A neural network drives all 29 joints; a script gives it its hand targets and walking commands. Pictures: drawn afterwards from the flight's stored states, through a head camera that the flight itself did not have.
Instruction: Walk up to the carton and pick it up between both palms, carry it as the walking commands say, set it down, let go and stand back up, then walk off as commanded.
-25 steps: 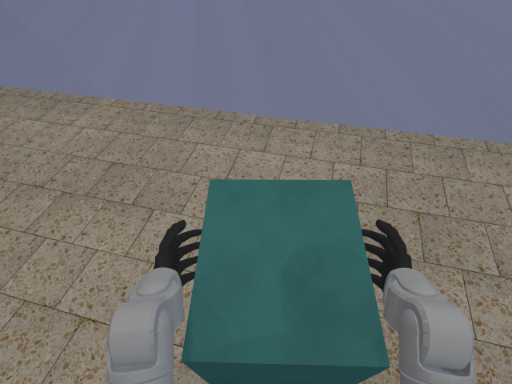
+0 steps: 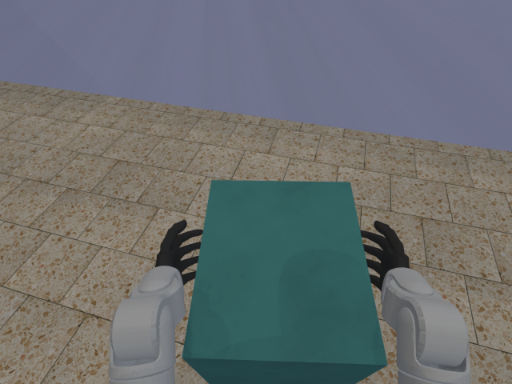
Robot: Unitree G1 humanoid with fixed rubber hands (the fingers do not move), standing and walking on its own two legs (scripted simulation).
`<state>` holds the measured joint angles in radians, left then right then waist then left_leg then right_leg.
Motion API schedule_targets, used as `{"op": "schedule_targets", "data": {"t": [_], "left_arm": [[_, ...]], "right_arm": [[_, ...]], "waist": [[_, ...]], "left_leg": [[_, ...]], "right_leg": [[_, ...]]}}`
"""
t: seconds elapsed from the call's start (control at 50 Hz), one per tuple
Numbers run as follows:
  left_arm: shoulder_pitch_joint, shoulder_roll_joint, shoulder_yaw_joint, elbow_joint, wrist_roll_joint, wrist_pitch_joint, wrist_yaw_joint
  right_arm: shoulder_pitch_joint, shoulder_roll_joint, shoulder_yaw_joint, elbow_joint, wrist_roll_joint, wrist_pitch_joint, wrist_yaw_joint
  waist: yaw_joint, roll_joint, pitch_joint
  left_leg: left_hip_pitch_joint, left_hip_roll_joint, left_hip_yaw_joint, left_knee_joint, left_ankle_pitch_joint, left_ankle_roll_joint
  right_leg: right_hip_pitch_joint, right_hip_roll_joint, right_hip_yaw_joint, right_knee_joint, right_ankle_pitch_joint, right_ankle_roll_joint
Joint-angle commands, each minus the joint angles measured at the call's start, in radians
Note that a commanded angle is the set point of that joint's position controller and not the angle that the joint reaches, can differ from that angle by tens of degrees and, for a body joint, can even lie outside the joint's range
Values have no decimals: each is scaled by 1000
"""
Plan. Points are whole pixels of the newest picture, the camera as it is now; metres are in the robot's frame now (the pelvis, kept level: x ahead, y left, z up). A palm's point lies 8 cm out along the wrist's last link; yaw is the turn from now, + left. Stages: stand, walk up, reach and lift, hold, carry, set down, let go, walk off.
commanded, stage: carry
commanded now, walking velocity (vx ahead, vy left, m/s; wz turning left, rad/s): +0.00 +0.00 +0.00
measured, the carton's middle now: (278, 286) +0.27 +0.00 +0.01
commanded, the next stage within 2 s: hold in 1.22 s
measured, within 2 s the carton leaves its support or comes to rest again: neither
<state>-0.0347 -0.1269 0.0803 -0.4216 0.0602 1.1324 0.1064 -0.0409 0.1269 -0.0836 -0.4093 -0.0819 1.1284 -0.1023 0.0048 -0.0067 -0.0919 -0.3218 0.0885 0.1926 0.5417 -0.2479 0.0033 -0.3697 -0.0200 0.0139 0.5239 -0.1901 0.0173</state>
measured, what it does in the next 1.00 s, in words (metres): stands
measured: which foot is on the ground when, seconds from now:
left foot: down 0.00-1.00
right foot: down 0.00-1.00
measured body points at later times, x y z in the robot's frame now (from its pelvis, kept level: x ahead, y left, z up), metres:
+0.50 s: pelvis +0.01 +0.00 +0.00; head -0.01 +0.00 +0.45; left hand +0.28 +0.16 +0.07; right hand +0.28 -0.15 +0.07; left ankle +0.02 +0.12 -0.73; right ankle +0.05 -0.13 -0.73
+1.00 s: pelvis +0.01 +0.00 +0.00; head +0.00 +0.01 +0.45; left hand +0.29 +0.16 +0.06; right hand +0.29 -0.15 +0.06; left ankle +0.02 +0.12 -0.73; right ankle +0.05 -0.13 -0.73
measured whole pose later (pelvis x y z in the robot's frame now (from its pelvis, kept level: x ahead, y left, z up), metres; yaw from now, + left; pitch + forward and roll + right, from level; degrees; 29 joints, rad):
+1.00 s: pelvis +0.01 +0.00 +0.00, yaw +1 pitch +3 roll +0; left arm -0.09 -0.13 0.10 -0.19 0.10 0.92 0.09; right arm -0.09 0.13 -0.11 -0.18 -0.12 0.91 -0.08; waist 0.00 0.00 -0.10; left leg -0.34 0.09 0.18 0.56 -0.27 0.01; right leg -0.38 -0.03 0.00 0.53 -0.21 0.02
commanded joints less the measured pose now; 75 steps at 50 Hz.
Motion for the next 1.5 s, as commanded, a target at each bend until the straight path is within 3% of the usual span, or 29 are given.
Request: {"op": "schedule_targets", "data": {"t": [0.0, 0.36, 1.2, 1.22, 1.24, 1.26, 1.32, 1.34, 1.36, 1.4, 1.48], "left_arm": [[-383, -779, -636, -66, -272, -11, -113], [-412, -772, -583, 60, -228, -120, -138], [-418, -716, -507, 170, -171, -259, -138], [-253, -469, -274, 521, -10, -286, -143], [-295, -470, -320, 549, -39, -369, -150], [-335, -554, -393, 435, -61, -417, -155], [-408, -725, -504, 308, -108, -485, -170], [-440, -756, -537, 286, -130, -495, -181], [-466, -763, -570, 283, -150, -497, -196], [-490, -772, -594, 301, -161, -483, -220], [-509, -788, -522, 456, -127, -435, -257]], "right_arm": [[-378, 776, 623, -65, 263, -12, 109], [-410, 771, 575, 59, 220, -122, 133], [-415, 719, 496, 177, 169, -260, 138], [-255, 415, 255, 528, 36, -281, 163], [-310, 441, 311, 457, 48, -353, 164], [-385, 502, 386, 362, 85, -401, 187], [-517, 671, 541, 276, 158, -472, 236], [-530, 699, 558, 269, 158, -480, 243], [-504, 703, 540, 286, 137, -479, 241], [-456, 715, 507, 339, 101, -466, 239], [-465, 750, 445, 470, 60, -425, 252]], "waist": [[-1, 20, -152], [1, 4, -180], [-5, 8, -208], [38, 78, 85], [33, 10, 60], [45, 36, -11], [81, 41, -212], [59, 44, -243], [11, 42, -248], [-38, 50, -191], [-52, 29, -8]], "left_leg": [[46, 107, -108, -138, -50, 10], [60, 90, -105, -104, -9, 14], [85, 86, -118, -81, 81, 22], [105, -158, -160, -187, 20, 2], [114, -163, -198, -181, 23, 10], [172, -163, -222, -170, 104, 9], [287, -148, -240, -145, 380, -1], [305, -143, -240, -146, 405, -9], [322, -142, -243, -152, 390, -17], [330, -145, -246, -170, 319, -26], [227, -151, -249, -231, 84, -9]], "right_leg": [[62, -77, 58, -66, 66, -54], [61, -84, 61, -64, 103, -55], [58, -87, 46, -57, 125, -45], [245, 94, 0, -128, 39, -54], [251, 96, 13, -132, 24, -57], [268, 98, 7, -110, 88, -62], [353, 109, 6, -76, 283, -44], [371, 109, 7, -80, 304, -40], [375, 105, 7, -92, 302, -39], [363, 99, 2, -119, 252, -41], [395, 95, -12, -150, 108, -34]]}}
